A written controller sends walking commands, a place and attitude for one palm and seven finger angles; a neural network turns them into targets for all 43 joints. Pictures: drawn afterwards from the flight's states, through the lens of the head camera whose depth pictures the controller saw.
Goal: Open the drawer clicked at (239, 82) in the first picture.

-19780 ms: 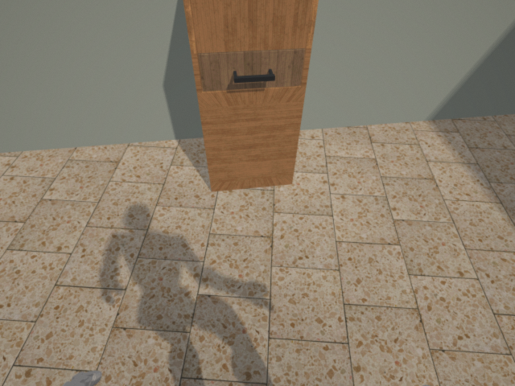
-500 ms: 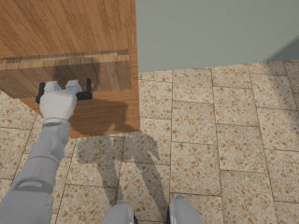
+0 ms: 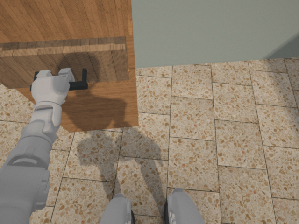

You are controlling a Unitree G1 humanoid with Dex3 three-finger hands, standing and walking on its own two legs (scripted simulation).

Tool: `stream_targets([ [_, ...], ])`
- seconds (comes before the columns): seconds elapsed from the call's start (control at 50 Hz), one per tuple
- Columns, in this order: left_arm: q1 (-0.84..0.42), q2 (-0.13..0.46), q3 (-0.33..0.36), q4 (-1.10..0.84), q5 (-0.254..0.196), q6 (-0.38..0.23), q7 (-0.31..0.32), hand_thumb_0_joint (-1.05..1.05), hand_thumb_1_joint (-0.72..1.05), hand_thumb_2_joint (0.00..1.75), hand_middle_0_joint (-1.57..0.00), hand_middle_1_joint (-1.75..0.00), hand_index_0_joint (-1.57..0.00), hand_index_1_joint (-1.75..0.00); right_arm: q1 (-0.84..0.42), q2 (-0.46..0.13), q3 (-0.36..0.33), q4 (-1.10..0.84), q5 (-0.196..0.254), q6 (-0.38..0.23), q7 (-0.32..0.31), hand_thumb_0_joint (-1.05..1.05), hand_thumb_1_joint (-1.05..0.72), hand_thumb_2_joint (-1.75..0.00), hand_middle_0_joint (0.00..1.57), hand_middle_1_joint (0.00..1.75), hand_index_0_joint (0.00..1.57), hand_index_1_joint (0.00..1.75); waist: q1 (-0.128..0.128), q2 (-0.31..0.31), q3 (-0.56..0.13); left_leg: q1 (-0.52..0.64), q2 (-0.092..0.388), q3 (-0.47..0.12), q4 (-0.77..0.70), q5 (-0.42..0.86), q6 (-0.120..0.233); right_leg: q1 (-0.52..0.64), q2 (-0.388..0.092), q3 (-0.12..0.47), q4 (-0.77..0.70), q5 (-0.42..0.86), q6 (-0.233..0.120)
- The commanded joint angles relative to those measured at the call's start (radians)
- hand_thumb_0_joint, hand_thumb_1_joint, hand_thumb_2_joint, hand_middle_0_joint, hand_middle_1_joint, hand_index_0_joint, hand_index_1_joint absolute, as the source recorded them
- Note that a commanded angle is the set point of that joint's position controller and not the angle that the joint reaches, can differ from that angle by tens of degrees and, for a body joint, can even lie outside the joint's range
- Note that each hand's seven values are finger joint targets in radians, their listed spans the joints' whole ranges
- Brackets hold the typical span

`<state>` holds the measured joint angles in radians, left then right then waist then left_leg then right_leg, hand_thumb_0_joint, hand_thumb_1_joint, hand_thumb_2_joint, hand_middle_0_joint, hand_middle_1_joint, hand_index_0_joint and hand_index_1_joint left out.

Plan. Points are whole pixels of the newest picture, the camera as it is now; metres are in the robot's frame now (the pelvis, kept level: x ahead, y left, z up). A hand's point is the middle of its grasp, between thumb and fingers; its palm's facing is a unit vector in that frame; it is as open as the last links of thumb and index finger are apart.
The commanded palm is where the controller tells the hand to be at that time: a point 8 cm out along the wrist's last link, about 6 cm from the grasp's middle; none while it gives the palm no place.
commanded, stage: pull the drawer open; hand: left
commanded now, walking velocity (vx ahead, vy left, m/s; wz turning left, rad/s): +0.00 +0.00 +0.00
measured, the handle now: (60, 80) +0.51 +0.25 -0.01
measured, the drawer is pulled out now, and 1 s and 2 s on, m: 0.04 0.10 0.24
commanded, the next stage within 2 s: none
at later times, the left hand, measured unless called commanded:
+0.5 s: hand (62, 101) +0.45 +0.24 -0.04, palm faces -0.08 -0.03 -1.00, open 5.3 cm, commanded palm +0.41 +0.22 +0.01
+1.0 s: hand (60, 118) +0.40 +0.24 -0.04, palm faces -0.04 -0.03 -1.00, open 5.2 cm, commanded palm +0.39 +0.23 +0.01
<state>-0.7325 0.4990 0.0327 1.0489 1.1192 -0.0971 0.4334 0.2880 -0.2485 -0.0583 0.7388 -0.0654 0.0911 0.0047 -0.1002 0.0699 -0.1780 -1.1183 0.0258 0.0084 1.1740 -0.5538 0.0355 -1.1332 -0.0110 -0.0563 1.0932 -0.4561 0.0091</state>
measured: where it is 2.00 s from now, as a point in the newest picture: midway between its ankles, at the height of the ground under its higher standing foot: outside the picture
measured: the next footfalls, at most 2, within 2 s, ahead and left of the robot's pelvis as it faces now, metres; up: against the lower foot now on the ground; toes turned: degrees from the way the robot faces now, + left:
none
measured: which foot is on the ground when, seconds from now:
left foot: down 0.00-1.00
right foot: down 0.00-1.00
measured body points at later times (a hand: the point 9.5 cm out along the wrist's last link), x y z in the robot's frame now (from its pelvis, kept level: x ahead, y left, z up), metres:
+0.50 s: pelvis -0.01 +0.00 +0.00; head +0.14 -0.01 +0.42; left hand +0.45 +0.24 +0.02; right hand +0.00 -0.28 -0.13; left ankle -0.01 +0.09 -0.64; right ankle +0.02 -0.13 -0.64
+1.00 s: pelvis +0.03 +0.00 +0.02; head +0.15 +0.01 +0.45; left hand +0.40 +0.24 +0.02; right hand +0.15 -0.26 -0.12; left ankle -0.01 +0.09 -0.64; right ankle +0.02 -0.13 -0.64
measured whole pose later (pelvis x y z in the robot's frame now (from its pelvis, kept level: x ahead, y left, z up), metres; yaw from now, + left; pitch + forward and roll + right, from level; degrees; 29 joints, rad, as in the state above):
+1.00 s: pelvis +0.03 +0.00 +0.02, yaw +1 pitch +25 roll -2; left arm -0.40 0.34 -0.05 0.75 1.14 0.00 0.54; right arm 0.16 -0.24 -0.06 0.69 -0.06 0.10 -0.01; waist -0.02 0.05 -0.19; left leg -0.95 0.01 0.01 1.08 -0.56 0.04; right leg -0.97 -0.02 -0.05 1.01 -0.47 0.02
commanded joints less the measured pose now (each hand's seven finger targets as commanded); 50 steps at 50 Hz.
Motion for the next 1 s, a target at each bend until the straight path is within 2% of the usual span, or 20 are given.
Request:
stream_targets([
  [0.0,-0.370,0.182,0.037,-0.181,0.000,-0.041,0.062,0.00,0.90,0.90,-0.40,-1.35,-0.40,-1.35,0.173,-0.176,-0.054,-0.028,-0.005,-0.024,-0.005,0.00,-0.90,-0.90,0.20,0.30,0.20,0.30,-0.043,0.049,-0.510,0.364,-0.015,-0.054,-0.104,0.501,-0.011,0.214,0.056,-0.003,-0.072,0.331,-0.047],
  [0.1,-0.402,0.181,0.023,-0.161,-0.004,-0.015,0.079,0.00,0.90,0.90,-0.40,-1.35,-0.40,-1.35,0.181,-0.181,-0.053,-0.019,0.000,-0.037,-0.002,0.00,-0.90,-0.90,0.20,0.30,0.20,0.30,-0.052,0.047,-0.509,0.331,-0.019,-0.051,-0.116,0.432,-0.005,0.219,0.056,-0.001,-0.083,0.292,-0.046],
  [0.14,-0.392,0.246,0.059,-0.134,-0.009,-0.003,0.075,0.00,0.90,0.90,-0.40,-1.35,-0.40,-1.35,0.184,-0.190,-0.047,-0.012,0.004,-0.039,-0.005,0.00,-0.90,-0.90,0.20,0.30,0.20,0.30,-0.043,0.025,-0.499,0.280,-0.024,-0.035,-0.118,0.384,0.003,0.255,0.053,0.009,-0.091,0.286,-0.042],
  [0.2,-0.423,0.267,0.060,-0.150,-0.004,0.000,0.062,0.00,0.90,0.90,-0.40,-1.35,-0.40,-1.35,0.183,-0.191,-0.044,-0.012,0.005,-0.046,-0.009,0.00,-0.90,-0.90,0.20,0.30,0.20,0.30,-0.040,0.053,-0.521,0.290,-0.026,-0.038,-0.122,0.381,0.001,0.255,0.052,0.010,-0.087,0.280,-0.045],
  [0.26,-0.418,0.245,0.042,-0.132,-0.007,-0.004,0.053,0.00,0.90,0.90,-0.40,-1.35,-0.40,-1.35,0.189,-0.189,-0.044,-0.012,0.009,-0.054,-0.014,0.00,-0.90,-0.90,0.20,0.30,0.20,0.30,-0.054,0.030,-0.489,0.282,-0.024,-0.038,-0.122,0.371,0.006,0.240,0.053,0.010,-0.098,0.271,-0.041],
  [0.3,-0.403,0.215,0.027,-0.142,-0.012,-0.014,0.046,0.00,0.90,0.90,-0.40,-1.35,-0.40,-1.35,0.188,-0.185,-0.046,-0.017,0.008,-0.061,-0.012,0.00,-0.90,-0.90,0.20,0.30,0.20,0.30,-0.044,0.063,-0.512,0.306,-0.025,-0.041,-0.125,0.382,0.002,0.233,0.053,0.007,-0.094,0.266,-0.045],
  [0.34,-0.289,0.224,0.053,-0.143,-0.021,-0.021,0.040,0.00,0.90,0.90,-0.40,-1.35,-0.40,-1.35,0.180,-0.183,-0.045,-0.027,0.010,-0.059,-0.010,0.00,-0.90,-0.90,0.20,0.30,0.20,0.30,-0.008,0.045,-0.520,0.311,-0.026,-0.032,-0.129,0.403,0.001,0.268,0.055,0.007,-0.092,0.293,-0.046],
  [0.38,-0.229,0.166,0.024,-0.162,-0.029,-0.026,0.036,0.00,0.90,0.90,-0.40,-1.35,-0.40,-1.35,0.169,-0.173,-0.047,-0.040,0.014,-0.059,-0.007,0.00,-0.90,-0.90,0.20,0.30,0.20,0.30,-0.005,0.031,-0.503,0.314,-0.024,-0.026,-0.140,0.405,0.001,0.281,0.054,0.005,-0.102,0.301,-0.045],
  [0.42,-0.154,0.187,0.058,-0.206,-0.031,-0.035,0.042,0.00,0.90,0.90,-0.40,-1.35,-0.40,-1.35,0.161,-0.174,-0.049,-0.047,0.014,-0.055,-0.005,0.00,-0.90,-0.90,0.20,0.30,0.20,0.30,0.027,0.040,-0.525,0.351,-0.020,-0.024,-0.147,0.460,-0.003,0.306,0.053,0.003,-0.094,0.340,-0.048],
  [0.44,-0.088,0.153,0.045,-0.211,-0.034,-0.031,0.045,0.00,0.90,0.90,-0.40,-1.35,-0.40,-1.35,0.152,-0.169,-0.051,-0.056,0.016,-0.051,-0.001,0.00,-0.90,-0.90,0.20,0.30,0.20,0.30,0.038,0.036,-0.529,0.364,-0.021,-0.020,-0.152,0.487,-0.004,0.321,0.054,0.002,-0.098,0.360,-0.048],
  [0.56,0.097,0.067,0.023,-0.296,-0.035,0.007,0.090,0.00,0.90,0.90,-0.40,-1.35,-0.40,-1.35,0.113,-0.162,-0.059,-0.075,0.023,-0.029,0.010,0.00,-0.90,-0.90,0.20,0.30,0.20,0.30,0.052,-0.042,-0.456,0.393,-0.011,-0.010,-0.185,0.544,-0.004,0.360,0.053,-0.002,-0.127,0.406,-0.046],
  [0.6,0.154,0.063,0.030,-0.362,-0.030,0.025,0.103,0.00,0.90,0.90,-0.40,-1.35,-0.40,-1.35,0.096,-0.162,-0.061,-0.087,0.022,-0.022,0.012,0.00,-0.90,-0.90,0.20,0.30,0.20,0.30,0.074,-0.014,-0.471,0.434,-0.008,-0.016,-0.197,0.608,-0.010,0.377,0.050,-0.003,-0.126,0.427,-0.050],
  [0.66,0.287,0.025,0.023,-0.426,-0.036,0.062,0.115,0.00,0.90,0.90,-0.40,-1.35,-0.40,-1.35,0.078,-0.154,-0.063,-0.106,0.025,-0.012,0.014,0.00,-0.90,-0.90,0.20,0.30,0.20,0.30,0.079,-0.060,-0.442,0.457,-0.004,-0.007,-0.211,0.667,-0.009,0.429,0.050,-0.001,-0.149,0.488,-0.045],
  [0.76,0.485,-0.037,-0.005,-0.567,-0.034,0.113,0.124,0.00,0.90,0.90,-0.40,-1.35,-0.40,-1.35,0.033,-0.143,-0.058,-0.144,0.026,-0.007,0.016,0.00,-0.90,-0.90,0.20,0.30,0.20,0.30,0.092,-0.046,-0.412,0.524,0.005,-0.013,-0.228,0.787,-0.016,0.463,0.046,-0.005,-0.164,0.557,-0.044],
  [0.8,0.128,0.013,-0.012,-0.525,-0.009,0.111,0.136,0.00,0.90,0.90,-0.40,-1.35,-0.40,-1.35,0.041,-0.151,-0.052,-0.095,0.017,-0.008,-0.009,0.00,-0.90,-0.90,0.20,0.30,0.20,0.30,0.004,-0.054,-0.323,0.460,0.003,-0.026,-0.207,0.668,-0.015,0.371,0.041,-0.005,-0.153,0.501,-0.039],
  [0.82,0.060,0.064,0.024,-0.507,0.010,0.101,0.144,0.00,0.90,0.90,-0.40,-1.35,-0.40,-1.35,0.048,-0.157,-0.053,-0.083,0.007,-0.010,-0.015,0.00,-0.90,-0.90,0.20,0.30,0.20,0.30,0.013,-0.036,-0.345,0.459,0.000,-0.020,-0.200,0.636,-0.014,0.357,0.039,-0.003,-0.142,0.469,-0.039],
  [0.84,0.119,0.078,0.045,-0.452,0.021,0.104,0.144,0.00,0.90,0.90,-0.40,-1.35,-0.40,-1.35,0.046,-0.153,-0.052,-0.078,0.002,-0.008,-0.019,0.00,-0.90,-0.90,0.20,0.30,0.20,0.30,0.038,-0.015,-0.367,0.470,-0.008,-0.017,-0.194,0.664,-0.016,0.362,0.040,-0.002,-0.128,0.468,-0.045],
  [0.9,0.079,0.035,0.005,-0.452,0.018,0.114,0.136,0.00,0.90,0.90,-0.40,-1.35,-0.40,-1.35,0.048,-0.145,-0.056,-0.085,0.002,-0.004,-0.018,0.00,-0.90,-0.90,0.20,0.30,0.20,0.30,0.040,0.064,-0.409,0.539,-0.007,-0.024,-0.186,0.767,-0.032,0.338,0.040,-0.007,-0.128,0.484,-0.048],
  [0.94,0.063,0.032,0.000,-0.417,0.008,0.115,0.122,0.00,0.90,0.90,-0.40,-1.35,-0.40,-1.35,0.054,-0.143,-0.056,-0.086,0.005,0.003,-0.022,0.00,-0.90,-0.90,0.20,0.30,0.20,0.30,0.033,0.002,-0.421,0.530,-0.007,-0.028,-0.179,0.766,-0.029,0.351,0.042,-0.005,-0.130,0.493,-0.043],
  [0.98,0.027,0.031,-0.009,-0.422,0.003,0.100,0.105,0.00,0.90,0.90,-0.40,-1.35,-0.40,-1.35,0.056,-0.138,-0.055,-0.093,0.006,0.001,-0.028,0.00,-0.90,-0.90,0.20,0.30,0.20,0.30,0.033,0.007,-0.450,0.525,-0.010,-0.027,-0.177,0.755,-0.025,0.371,0.040,-0.003,-0.125,0.507,-0.042],
])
